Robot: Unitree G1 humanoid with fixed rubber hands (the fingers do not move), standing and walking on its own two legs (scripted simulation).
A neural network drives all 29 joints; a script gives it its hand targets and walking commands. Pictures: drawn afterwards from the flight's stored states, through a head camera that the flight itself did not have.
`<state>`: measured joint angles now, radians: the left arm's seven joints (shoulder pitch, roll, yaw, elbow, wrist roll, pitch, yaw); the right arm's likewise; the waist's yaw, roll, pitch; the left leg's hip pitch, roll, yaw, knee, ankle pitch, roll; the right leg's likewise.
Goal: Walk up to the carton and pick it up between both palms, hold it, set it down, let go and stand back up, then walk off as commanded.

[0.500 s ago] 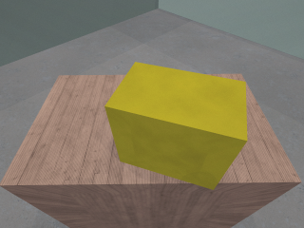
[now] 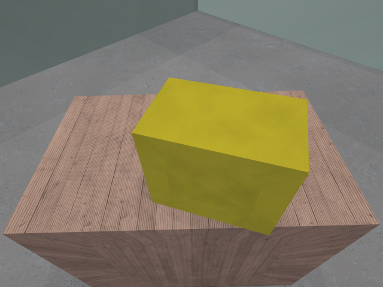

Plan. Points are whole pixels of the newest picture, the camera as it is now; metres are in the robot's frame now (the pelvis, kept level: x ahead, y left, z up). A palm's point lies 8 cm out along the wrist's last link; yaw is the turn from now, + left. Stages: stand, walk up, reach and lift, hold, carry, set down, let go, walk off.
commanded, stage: walk up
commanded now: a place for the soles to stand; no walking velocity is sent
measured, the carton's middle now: (219, 157) +0.39 -0.04 +0.05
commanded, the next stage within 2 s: reach and lift in 0.66 s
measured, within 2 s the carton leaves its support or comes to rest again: neither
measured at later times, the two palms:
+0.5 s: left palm out of the picture +0.09 +0.29 -0.12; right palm out of the picture +0.06 -0.33 -0.11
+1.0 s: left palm (87, 277) +0.17 +0.26 -0.09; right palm out of the picture +0.13 -0.30 -0.10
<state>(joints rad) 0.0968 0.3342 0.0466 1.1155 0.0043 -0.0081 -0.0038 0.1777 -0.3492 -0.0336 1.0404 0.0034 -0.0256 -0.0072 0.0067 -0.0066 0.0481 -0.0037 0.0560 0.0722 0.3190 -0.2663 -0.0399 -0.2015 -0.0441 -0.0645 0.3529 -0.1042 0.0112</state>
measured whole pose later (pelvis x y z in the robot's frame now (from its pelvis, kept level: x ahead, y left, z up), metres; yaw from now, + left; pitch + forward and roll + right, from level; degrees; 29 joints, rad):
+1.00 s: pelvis -0.02 +0.00 -0.02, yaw +0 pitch -5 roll -1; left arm 0.07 0.27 0.08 0.34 0.12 0.53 -0.02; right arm 0.05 -0.34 -0.11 0.82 0.00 -0.11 0.05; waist -0.02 0.00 0.21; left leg -0.15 0.09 0.04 0.66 -0.43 -0.05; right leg -0.31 -0.02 -0.05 0.61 -0.21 0.00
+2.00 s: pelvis +0.01 +0.02 +0.00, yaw +1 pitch -6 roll -2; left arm 0.44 0.34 0.01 0.07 -0.16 0.13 -0.03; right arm 0.50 -0.12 -0.11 0.13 0.08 0.00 -0.06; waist 0.02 0.01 0.08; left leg 0.03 0.06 0.04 0.39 -0.32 -0.02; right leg -0.11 -0.02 -0.02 0.33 -0.11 0.03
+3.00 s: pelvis +0.00 +0.02 +0.00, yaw +2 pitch -6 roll -1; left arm 0.24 0.39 0.02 -0.13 -0.37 0.31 -0.04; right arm 0.36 -0.27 -0.17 -0.27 0.29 0.35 -0.10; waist -0.04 0.03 0.05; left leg 0.05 0.02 0.02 0.33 -0.27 -0.01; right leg -0.09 -0.03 0.03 0.28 -0.08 0.05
